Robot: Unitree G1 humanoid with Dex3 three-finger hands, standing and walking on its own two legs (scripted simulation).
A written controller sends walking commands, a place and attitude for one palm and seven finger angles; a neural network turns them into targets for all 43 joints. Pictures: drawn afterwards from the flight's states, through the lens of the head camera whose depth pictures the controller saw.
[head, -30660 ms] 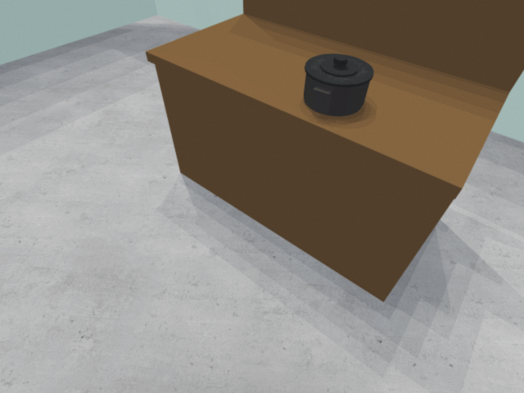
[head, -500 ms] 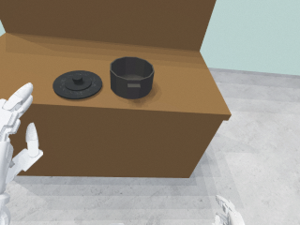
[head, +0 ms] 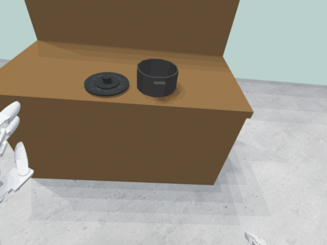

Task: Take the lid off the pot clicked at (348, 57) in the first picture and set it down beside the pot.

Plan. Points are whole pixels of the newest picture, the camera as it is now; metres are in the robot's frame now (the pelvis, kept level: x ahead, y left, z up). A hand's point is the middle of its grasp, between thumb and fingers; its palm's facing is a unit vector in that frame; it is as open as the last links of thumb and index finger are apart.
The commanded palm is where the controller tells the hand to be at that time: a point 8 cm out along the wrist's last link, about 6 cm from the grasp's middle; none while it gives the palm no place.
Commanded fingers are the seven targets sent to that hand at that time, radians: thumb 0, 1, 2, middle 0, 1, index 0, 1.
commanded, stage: stop stepping back and stand still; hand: left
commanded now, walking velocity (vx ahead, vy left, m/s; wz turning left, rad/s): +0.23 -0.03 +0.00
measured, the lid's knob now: (106, 78) +0.83 +0.33 -0.02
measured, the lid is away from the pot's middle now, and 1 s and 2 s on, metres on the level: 0.24 0.24 0.24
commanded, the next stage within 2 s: let the arm hang, fingers relaxed in 1.36 s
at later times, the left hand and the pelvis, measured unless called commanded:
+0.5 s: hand (28, 214) +0.16 +0.29 +0.05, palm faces +0.36 -0.84 -0.40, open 7.4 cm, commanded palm none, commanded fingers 0.00 0.90 0.90 -0.20 -0.30 -0.20 -0.30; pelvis -0.03 +0.03 -0.02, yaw +8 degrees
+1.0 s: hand out of the picture -0.03 +0.23 -0.16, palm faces +0.17 -0.95 -0.24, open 7.3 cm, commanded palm none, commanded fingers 0.00 0.90 0.90 -0.20 -0.30 -0.20 -0.30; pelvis +0.02 +0.04 +0.01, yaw +8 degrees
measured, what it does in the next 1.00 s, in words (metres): steps on the spot: left foot, then left foot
